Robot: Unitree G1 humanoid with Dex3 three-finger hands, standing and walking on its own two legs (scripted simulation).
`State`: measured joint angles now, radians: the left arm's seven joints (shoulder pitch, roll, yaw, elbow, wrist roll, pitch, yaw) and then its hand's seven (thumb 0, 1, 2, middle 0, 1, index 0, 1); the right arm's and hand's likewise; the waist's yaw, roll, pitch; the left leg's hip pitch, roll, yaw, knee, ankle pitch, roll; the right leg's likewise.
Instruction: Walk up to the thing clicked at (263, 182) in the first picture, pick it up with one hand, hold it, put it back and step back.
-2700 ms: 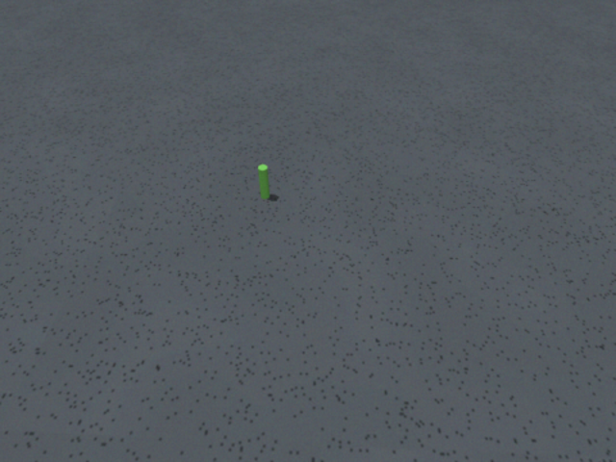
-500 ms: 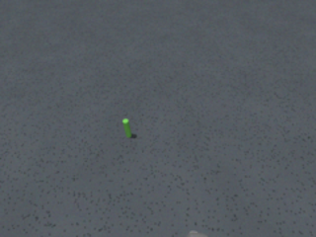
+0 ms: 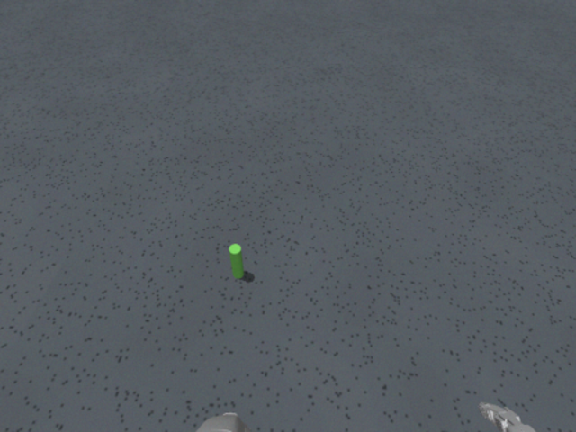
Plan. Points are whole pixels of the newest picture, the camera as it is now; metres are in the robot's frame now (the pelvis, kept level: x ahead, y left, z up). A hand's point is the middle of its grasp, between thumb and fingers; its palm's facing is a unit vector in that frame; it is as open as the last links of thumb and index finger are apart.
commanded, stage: walk up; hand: left
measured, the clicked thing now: (236, 261) +0.76 +0.21 -0.66
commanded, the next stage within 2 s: none
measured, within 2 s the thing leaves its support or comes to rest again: neither
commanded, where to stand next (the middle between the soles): +0.40 +0.02 m, yaw -2 degrees
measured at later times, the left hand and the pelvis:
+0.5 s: hand (125, 372) +0.21 +0.26 -0.10, palm faces -0.03 -0.90 -0.44, open 7.4 cm; pelvis +0.16 -0.02 +0.01, yaw -1 degrees
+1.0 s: hand (132, 299) +0.35 +0.31 -0.15, palm faces -0.08 -0.93 -0.36, open 7.4 cm; pelvis +0.27 +0.04 +0.01, yaw -2 degrees
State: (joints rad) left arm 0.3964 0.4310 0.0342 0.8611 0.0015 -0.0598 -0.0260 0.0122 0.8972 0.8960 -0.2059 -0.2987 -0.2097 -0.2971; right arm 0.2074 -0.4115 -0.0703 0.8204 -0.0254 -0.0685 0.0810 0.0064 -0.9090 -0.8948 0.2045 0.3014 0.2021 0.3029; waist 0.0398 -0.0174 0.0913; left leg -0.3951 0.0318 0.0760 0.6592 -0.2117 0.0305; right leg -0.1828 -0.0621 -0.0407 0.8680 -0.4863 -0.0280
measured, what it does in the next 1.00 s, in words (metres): walks ahead: right foot, then left foot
